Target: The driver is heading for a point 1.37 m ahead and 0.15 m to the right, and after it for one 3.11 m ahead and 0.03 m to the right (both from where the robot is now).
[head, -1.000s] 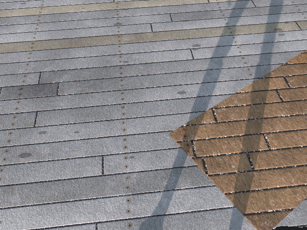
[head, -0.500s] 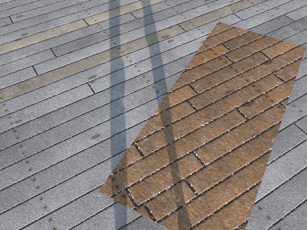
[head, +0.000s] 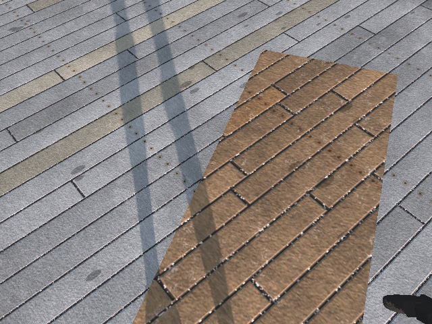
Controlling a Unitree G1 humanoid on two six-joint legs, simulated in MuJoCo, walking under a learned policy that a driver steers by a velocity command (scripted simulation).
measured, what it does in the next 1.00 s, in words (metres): walks ahead, turning right: left foot, then right foot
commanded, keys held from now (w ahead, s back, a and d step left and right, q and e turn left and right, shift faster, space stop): w+e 0.42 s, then w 0.58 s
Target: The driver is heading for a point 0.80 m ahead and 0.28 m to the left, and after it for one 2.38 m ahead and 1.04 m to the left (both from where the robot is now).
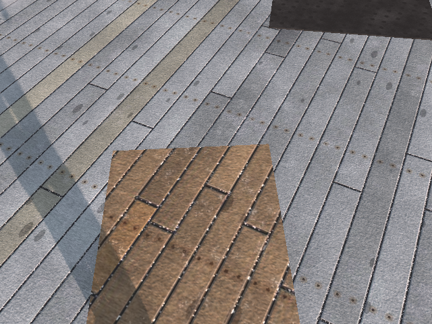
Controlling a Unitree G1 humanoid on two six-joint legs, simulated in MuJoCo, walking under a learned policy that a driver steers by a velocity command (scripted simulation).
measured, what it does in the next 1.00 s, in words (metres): walks ahead: left foot, then right foot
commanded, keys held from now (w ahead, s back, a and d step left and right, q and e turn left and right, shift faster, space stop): w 0.48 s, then w+q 0.52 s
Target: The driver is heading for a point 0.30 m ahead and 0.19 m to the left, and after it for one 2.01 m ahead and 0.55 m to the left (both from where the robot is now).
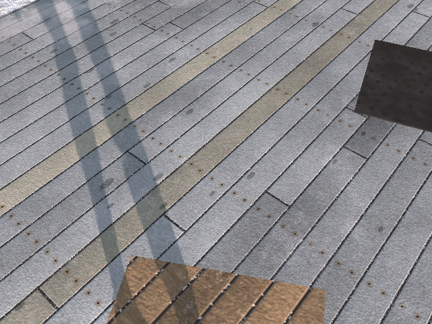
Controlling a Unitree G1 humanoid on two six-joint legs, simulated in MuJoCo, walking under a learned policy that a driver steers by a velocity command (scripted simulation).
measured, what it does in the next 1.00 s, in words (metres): walks ahead, turning left: left foot, then right foot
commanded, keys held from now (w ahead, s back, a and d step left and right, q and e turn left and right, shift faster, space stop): w+q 0.60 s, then w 0.40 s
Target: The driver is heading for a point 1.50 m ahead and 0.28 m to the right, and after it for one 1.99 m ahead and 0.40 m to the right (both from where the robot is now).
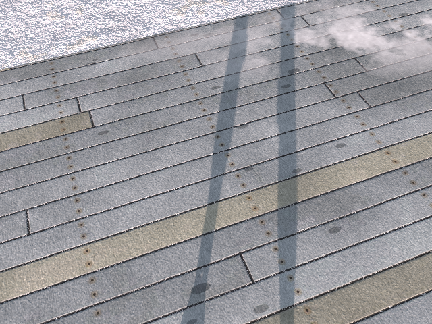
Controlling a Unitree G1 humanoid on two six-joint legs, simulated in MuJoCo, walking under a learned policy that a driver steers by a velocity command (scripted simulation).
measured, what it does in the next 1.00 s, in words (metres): walks ahead: left foot, then right foot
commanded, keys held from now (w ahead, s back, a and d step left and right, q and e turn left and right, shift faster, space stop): w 1.00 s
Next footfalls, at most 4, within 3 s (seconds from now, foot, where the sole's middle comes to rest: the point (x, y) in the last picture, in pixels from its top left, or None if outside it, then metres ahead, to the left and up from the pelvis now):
0.16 left None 0.26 0.15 -0.78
0.68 right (279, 298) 0.57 -0.10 -0.78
1.22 left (211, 213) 0.86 0.15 -0.78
1.76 right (285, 159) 1.13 -0.12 -0.78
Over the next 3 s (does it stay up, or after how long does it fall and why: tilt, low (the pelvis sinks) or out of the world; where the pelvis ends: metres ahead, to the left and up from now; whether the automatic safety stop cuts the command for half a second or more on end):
stays up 1.53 -0.32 0.00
